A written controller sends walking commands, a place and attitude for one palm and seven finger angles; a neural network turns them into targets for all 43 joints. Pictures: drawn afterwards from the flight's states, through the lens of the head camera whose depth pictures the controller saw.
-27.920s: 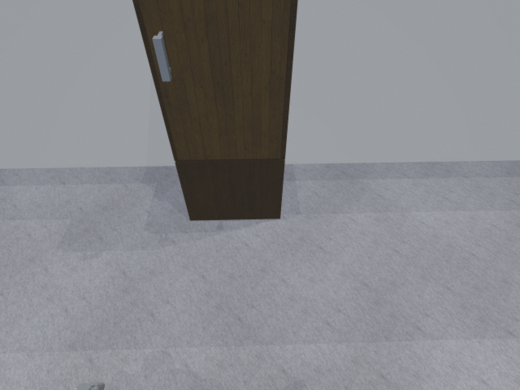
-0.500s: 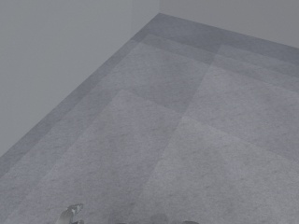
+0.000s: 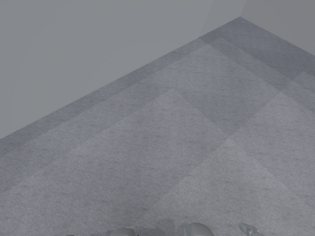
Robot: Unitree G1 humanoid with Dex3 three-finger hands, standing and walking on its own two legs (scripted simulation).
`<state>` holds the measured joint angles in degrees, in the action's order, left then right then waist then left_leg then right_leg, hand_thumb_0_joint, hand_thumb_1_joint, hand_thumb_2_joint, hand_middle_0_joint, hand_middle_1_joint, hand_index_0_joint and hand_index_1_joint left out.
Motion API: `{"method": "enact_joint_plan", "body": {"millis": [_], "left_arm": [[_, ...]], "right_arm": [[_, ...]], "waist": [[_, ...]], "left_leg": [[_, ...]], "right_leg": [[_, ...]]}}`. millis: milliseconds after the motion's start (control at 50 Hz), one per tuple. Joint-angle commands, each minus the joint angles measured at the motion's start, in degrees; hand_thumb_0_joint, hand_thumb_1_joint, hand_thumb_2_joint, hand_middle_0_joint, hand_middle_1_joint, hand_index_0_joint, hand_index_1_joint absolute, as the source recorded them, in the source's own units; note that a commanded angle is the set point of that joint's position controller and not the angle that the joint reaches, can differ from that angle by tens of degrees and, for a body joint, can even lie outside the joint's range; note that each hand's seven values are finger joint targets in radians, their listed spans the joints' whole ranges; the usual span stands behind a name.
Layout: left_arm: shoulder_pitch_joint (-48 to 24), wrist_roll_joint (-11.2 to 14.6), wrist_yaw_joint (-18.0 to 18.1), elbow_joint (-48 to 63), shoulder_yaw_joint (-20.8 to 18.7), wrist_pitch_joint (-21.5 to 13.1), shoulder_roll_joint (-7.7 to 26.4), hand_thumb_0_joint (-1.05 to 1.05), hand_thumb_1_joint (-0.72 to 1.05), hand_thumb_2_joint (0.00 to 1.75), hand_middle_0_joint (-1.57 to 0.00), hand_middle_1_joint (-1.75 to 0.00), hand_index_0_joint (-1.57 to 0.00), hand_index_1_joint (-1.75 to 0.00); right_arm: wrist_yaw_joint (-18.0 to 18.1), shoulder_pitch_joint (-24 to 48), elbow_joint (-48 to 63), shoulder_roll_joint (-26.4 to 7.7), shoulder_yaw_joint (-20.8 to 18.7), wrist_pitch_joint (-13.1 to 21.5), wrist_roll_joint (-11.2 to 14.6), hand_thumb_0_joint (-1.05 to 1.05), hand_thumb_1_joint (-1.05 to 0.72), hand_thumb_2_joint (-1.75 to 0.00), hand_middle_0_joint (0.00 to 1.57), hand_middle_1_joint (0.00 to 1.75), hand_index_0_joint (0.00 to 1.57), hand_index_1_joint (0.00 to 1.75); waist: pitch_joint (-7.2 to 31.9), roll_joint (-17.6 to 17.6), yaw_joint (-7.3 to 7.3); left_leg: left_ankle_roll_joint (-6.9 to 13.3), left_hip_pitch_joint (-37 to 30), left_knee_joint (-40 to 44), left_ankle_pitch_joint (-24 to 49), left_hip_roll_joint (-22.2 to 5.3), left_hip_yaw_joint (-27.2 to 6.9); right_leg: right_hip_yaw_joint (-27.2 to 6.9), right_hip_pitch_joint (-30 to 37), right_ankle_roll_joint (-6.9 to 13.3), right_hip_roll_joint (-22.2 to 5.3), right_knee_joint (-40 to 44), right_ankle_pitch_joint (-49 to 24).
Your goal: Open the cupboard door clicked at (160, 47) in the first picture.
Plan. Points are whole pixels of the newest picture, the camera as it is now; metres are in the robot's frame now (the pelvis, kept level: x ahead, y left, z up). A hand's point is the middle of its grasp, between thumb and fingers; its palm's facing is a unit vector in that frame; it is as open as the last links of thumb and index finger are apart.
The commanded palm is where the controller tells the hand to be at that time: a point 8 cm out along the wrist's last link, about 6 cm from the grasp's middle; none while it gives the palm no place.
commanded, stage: turn to face it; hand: left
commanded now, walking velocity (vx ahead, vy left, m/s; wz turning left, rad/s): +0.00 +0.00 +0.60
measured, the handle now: out of the picture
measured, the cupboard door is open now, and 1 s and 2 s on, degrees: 44 44 44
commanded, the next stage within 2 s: none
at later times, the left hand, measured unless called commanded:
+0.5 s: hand out of the picture +0.03 +0.17 -0.18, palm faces +0.32 -0.92 -0.21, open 7.4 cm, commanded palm none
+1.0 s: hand out of the picture +0.00 +0.14 -0.15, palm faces +0.58 -0.78 -0.24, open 7.4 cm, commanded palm none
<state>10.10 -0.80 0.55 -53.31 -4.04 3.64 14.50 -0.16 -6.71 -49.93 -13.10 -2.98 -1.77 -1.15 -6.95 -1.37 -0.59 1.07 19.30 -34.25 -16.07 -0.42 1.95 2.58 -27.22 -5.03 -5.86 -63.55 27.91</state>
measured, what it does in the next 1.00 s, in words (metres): steps on the spot, turning left: right foot, then left foot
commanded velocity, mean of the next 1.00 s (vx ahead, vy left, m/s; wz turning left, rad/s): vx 0.00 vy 0.00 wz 0.60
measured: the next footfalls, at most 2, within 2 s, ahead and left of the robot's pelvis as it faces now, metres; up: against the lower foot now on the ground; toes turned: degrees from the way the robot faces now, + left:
right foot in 0.18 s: +0.07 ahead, -0.17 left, +0.00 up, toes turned +4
left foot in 0.46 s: +0.04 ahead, +0.09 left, +0.00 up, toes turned +23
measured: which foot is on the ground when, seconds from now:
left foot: down 0.00-0.16, up 0.18-0.44, down 0.46-0.78, up 0.80-1.00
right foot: up 0.00-0.16, down 0.18-0.46, up 0.48-0.76, down 0.78-1.00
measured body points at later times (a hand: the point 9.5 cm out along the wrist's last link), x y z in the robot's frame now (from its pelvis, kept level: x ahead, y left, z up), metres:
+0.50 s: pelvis +0.02 -0.03 -0.01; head +0.08 +0.00 +0.44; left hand +0.01 +0.22 -0.16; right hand +0.21 -0.25 -0.14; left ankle +0.00 +0.07 -0.73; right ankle +0.02 -0.18 -0.71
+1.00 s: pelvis +0.05 -0.06 +0.01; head +0.10 -0.03 +0.45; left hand -0.03 +0.18 -0.13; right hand +0.28 -0.22 -0.14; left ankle -0.02 +0.04 -0.69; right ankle +0.11 -0.18 -0.73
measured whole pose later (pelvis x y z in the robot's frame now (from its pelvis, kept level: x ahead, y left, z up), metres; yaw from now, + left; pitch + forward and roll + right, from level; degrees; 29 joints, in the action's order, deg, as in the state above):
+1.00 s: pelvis +0.05 -0.06 +0.01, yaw +37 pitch +0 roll +2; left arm 11.0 -1.5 0.8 -50.4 -2.2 0.6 11.3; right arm -1.5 -7.8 -52.3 -14.2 -4.8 -4.7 -0.4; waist -6.3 -1.2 1.1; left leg -3.4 24.3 -50.1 -27.2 -0.6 4.2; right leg 8.1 -13.1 -2.0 -8.0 -31.8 18.5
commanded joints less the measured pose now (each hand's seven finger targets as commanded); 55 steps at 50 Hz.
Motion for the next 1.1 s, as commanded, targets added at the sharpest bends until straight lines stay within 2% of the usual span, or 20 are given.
{"method": "enact_joint_plan", "body": {"millis": [0,100,120,140,160,240,340,400,420,440,460,560,700,720,760,840,1000,1020,1060,1080], "left_arm": [[-0.9,0.1,-0.1,6.3,-1.0,-1.8,3.8,0.00,0.90,0.90,-0.20,-0.30,-0.20,-0.30],[5.0,0.1,0.2,5.6,-1.4,-2.8,4.3,0.00,0.90,0.90,-0.20,-0.30,-0.20,-0.30],[7.0,-0.4,0.6,5.6,-2.0,-3.4,7.4,0.00,0.90,0.90,-0.20,-0.30,-0.20,-0.30],[7.4,-1.2,1.1,6.0,-3.1,-4.0,12.7,0.00,0.90,0.90,-0.20,-0.30,-0.20,-0.30],[5.7,-0.7,1.2,7.1,-2.6,-3.6,13.6,0.00,0.90,0.90,-0.20,-0.30,-0.20,-0.30],[-0.3,-0.6,1.5,8.0,-1.0,-4.0,6.8,0.00,0.90,0.90,-0.20,-0.30,-0.20,-0.30],[5.6,-0.8,1.3,5.3,-2.1,-4.4,10.2,0.00,0.90,0.90,-0.20,-0.30,-0.20,-0.30],[3.5,0.0,0.8,5.4,-2.6,-4.1,10.4,0.00,0.90,0.90,-0.20,-0.30,-0.20,-0.30],[3.1,0.3,0.5,6.8,-2.4,-3.8,8.3,0.00,0.90,0.90,-0.20,-0.30,-0.20,-0.30],[1.0,0.6,0.2,9.4,-0.9,-3.5,3.7,0.00,0.90,0.90,-0.20,-0.30,-0.20,-0.30],[-3.2,-0.3,0.9,10.7,-0.4,-2.5,4.9,0.00,0.90,0.90,-0.20,-0.30,-0.20,-0.30],[-2.1,0.1,0.0,6.9,-1.1,-2.0,3.7,0.00,0.90,0.90,-0.20,-0.30,-0.20,-0.30],[2.2,0.2,0.1,6.2,-1.1,-2.5,3.4,0.00,0.90,0.90,-0.20,-0.30,-0.20,-0.30],[4.9,0.2,0.4,5.7,-1.5,-2.9,4.7,0.00,0.90,0.90,-0.20,-0.30,-0.20,-0.30],[6.1,-1.0,1.2,6.4,-3.0,-3.8,12.9,0.00,0.90,0.90,-0.20,-0.30,-0.20,-0.30],[-1.1,-0.4,1.5,8.1,-0.9,-3.8,6.9,0.00,0.90,0.90,-0.20,-0.30,-0.20,-0.30],[4.4,-0.4,0.8,5.1,-2.4,-4.0,10.8,0.00,0.90,0.90,-0.20,-0.30,-0.20,-0.30],[3.0,0.1,0.7,5.7,-2.5,-3.8,10.2,0.00,0.90,0.90,-0.20,-0.30,-0.20,-0.30],[-0.2,0.3,0.3,9.7,-0.4,-3.1,4.0,0.00,0.90,0.90,-0.20,-0.30,-0.20,-0.30],[-3.9,-0.3,0.8,10.0,-0.7,-2.4,5.3,0.00,0.90,0.90,-0.20,-0.30,-0.20,-0.30]], "right_arm": [[0.6,-1.8,2.5,-12.5,-3.5,0.5,-0.5,0.00,-0.90,-0.90,0.20,0.30,0.20,0.30],[0.2,1.8,3.4,-12.0,-4.1,-0.5,-0.2,0.00,-0.90,-0.90,0.20,0.30,0.20,0.30],[0.0,1.7,4.0,-9.3,-3.8,-0.6,0.3,0.00,-0.90,-0.90,0.20,0.30,0.20,0.30],[-0.4,0.9,5.3,-5.1,-3.2,-0.5,0.6,0.00,-0.90,-0.90,0.20,0.30,0.20,0.30],[-0.7,1.4,5.7,-6.7,-3.4,-0.6,0.2,0.00,-0.90,-0.90,0.20,0.30,0.20,0.30],[-1.3,0.9,3.2,-4.7,-2.7,-1.4,0.2,0.00,-0.90,-0.90,0.20,0.30,0.20,0.30],[-1.8,3.7,3.4,-2.5,-1.3,-0.5,0.8,0.00,-0.90,-0.90,0.20,0.30,0.20,0.30],[-1.6,-2.3,2.2,-5.2,-1.9,0.0,0.5,0.00,-0.90,-0.90,0.20,0.30,0.20,0.30],[-1.4,-6.2,1.7,-9.8,-3.2,0.5,0.0,0.00,-0.90,-0.90,0.20,0.30,0.20,0.30],[-0.9,-11.2,1.0,-16.2,-4.8,0.7,-0.4,0.00,-0.90,-0.90,0.20,0.30,0.20,0.30],[-0.4,-14.2,-0.2,-16.2,-4.6,0.2,-0.1,0.00,-0.90,-0.90,0.20,0.30,0.20,0.30],[1.1,-3.5,2.0,-11.6,-3.3,0.9,-0.4,0.00,-0.90,-0.90,0.20,0.30,0.20,0.30],[0.4,-0.1,2.5,-12.2,-4.1,-0.3,-0.5,0.00,-0.90,-0.90,0.20,0.30,0.20,0.30],[0.3,1.2,3.1,-11.3,-4.0,-0.5,-0.1,0.00,-0.90,-0.90,0.20,0.30,0.20,0.30],[-0.4,1.2,5.2,-5.4,-3.3,-0.5,0.6,0.00,-0.90,-0.90,0.20,0.30,0.20,0.30],[-1.3,0.6,2.9,-5.9,-3.1,-1.6,0.0,0.00,-0.90,-0.90,0.20,0.30,0.20,0.30],[-1.7,0.2,2.8,-3.9,-1.7,-0.3,0.6,0.00,-0.90,-0.90,0.20,0.30,0.20,0.30],[-1.7,-3.6,2.1,-6.0,-2.2,0.1,0.5,0.00,-0.90,-0.90,0.20,0.30,0.20,0.30],[-0.8,-11.5,1.1,-16.4,-4.8,0.4,-0.1,0.00,-0.90,-0.90,0.20,0.30,0.20,0.30],[-0.1,-13.0,-0.1,-15.7,-4.6,0.3,-0.3,0.00,-0.90,-0.90,0.20,0.30,0.20,0.30]], "waist": [[10.0,9.7,1.78],[9.4,9.6,-1.43],[9.6,0.3,-2.65],[9.4,-17.4,-3.01],[9.1,-14.2,-2.83],[7.4,-14.3,0.99],[10.2,-10.4,-1.91],[12.2,-8.0,1.72],[15.3,2.2,3.90],[16.1,20.4,6.59],[15.4,12.9,7.48],[10.2,11.0,1.93],[9.7,10.7,-0.01],[9.7,8.0,-1.58],[8.6,-17.7,-3.11],[5.9,-14.2,1.28],[10.1,-9.4,0.18],[12.1,-5.6,2.65],[15.6,19.1,6.56],[15.1,11.6,7.51]], "left_leg": [[7.7,-6.4,13.6,15.2,-12.8,-14.9],[4.6,3.8,8.8,6.5,-8.9,-16.8],[1.5,9.5,1.2,0.2,-4.1,-13.0],[-3.3,17.8,-14.2,-15.1,4.6,-2.8],[-3.0,14.3,-26.9,-19.3,2.0,-4.4],[-4.6,13.7,-31.9,-12.3,-1.7,-1.4],[-4.3,6.2,-7.7,-10.4,0.8,5.0],[-2.7,-6.2,6.8,2.9,0.9,4.8],[1.1,-17.5,9.2,18.5,-7.5,-5.2],[11.1,-24.6,10.6,44.7,-23.7,-26.0],[13.5,-22.7,9.8,41.9,-25.0,-25.2],[8.1,-10.6,12.5,24.5,-13.6,-15.2],[6.2,-0.6,10.9,11.3,-10.3,-18.6],[4.2,3.9,7.8,7.3,-8.0,-17.5],[-3.5,16.4,-15.8,-16.5,4.9,-3.0],[-4.1,14.3,-35.1,-11.4,-1.3,-3.0],[-3.3,-1.9,1.8,-2.6,1.4,4.9],[-2.2,-9.9,8.4,5.8,-0.1,2.8],[11.7,-23.3,11.4,42.0,-24.0,-26.3],[13.1,-20.3,11.7,33.9,-23.3,-25.9]], "right_leg": [[-0.9,1.7,0.2,1.7,9.2,-2.2],[1.2,17.8,1.3,4.9,32.1,-11.3],[-5.4,23.5,2.9,-1.5,42.8,-10.0],[-23.3,25.8,9.5,-17.8,49.9,-10.6],[-23.3,18.0,13.9,-23.4,50.5,-13.7],[-4.7,18.4,11.4,-13.0,42.4,-37.0],[-0.2,26.6,10.2,-13.9,35.1,-53.1],[4.4,20.6,5.7,-12.7,26.8,-46.5],[7.3,9.4,2.2,-9.4,16.9,-32.8],[7.1,-6.2,-1.6,-1.4,3.0,9.1],[0.3,-7.8,-0.4,-1.4,-3.3,10.8],[-2.5,-3.3,-0.1,0.0,0.8,-2.1],[0.5,13.7,1.4,5.1,27.2,-7.4],[0.1,20.0,1.7,4.3,35.5,-12.2],[-23.7,24.4,11.3,-19.6,51.3,-10.2],[-7.7,15.9,12.0,-13.6,44.9,-28.2],[2.4,21.2,7.6,-13.3,32.1,-43.3],[4.5,16.3,5.1,-12.7,25.7,-38.9],[4.5,-6.8,-1.1,-1.5,1.9,10.8],[-0.7,-8.0,-0.1,-1.3,-3.4,9.1]]}}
